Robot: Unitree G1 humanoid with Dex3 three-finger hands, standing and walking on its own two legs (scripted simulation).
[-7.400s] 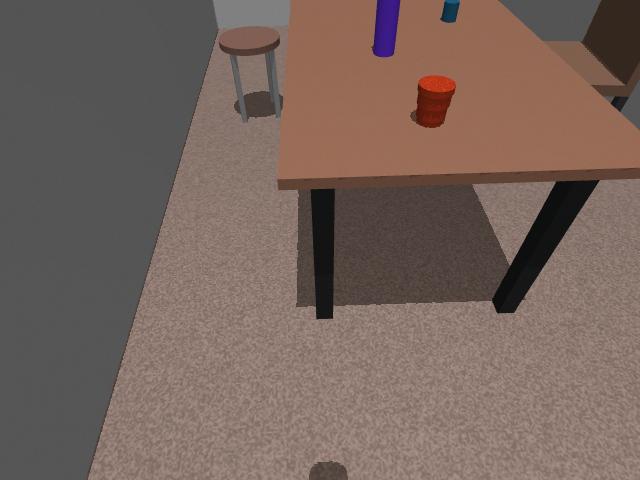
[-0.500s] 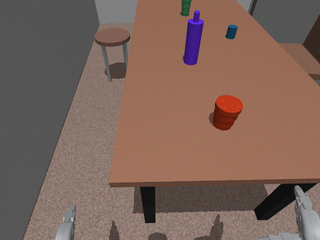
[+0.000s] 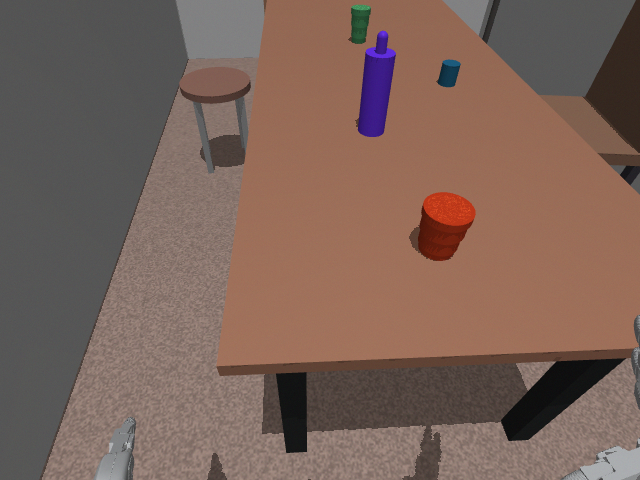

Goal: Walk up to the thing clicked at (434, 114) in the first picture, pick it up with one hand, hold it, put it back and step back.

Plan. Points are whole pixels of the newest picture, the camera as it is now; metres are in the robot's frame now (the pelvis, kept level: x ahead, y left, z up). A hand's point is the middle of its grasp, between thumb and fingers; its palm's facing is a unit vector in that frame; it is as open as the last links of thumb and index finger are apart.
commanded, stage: rise first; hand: right
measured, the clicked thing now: (442, 229) +0.53 -0.22 +0.00
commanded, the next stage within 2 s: go down in 0.64 s
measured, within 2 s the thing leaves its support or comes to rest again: neither
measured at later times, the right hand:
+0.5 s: hand (622, 406) +0.18 -0.27 +0.10, palm faces +0.35 +0.84 -0.42, open 17.6 cm
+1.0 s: hand (638, 389) +0.19 -0.29 +0.12, palm faces +0.41 +0.83 -0.38, open 17.5 cm
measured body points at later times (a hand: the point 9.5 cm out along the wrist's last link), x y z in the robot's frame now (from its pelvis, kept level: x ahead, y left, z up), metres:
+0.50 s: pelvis -0.01 -0.01 +0.00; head -0.02 +0.01 +0.45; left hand +0.14 +0.26 -0.09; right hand +0.15 -0.32 +0.12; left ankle -0.04 +0.12 -0.74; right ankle +0.03 -0.15 -0.74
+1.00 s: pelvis -0.01 +0.00 +0.00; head -0.02 +0.01 +0.45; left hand +0.15 +0.26 -0.09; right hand +0.16 -0.33 +0.14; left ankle -0.04 +0.12 -0.74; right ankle +0.03 -0.15 -0.74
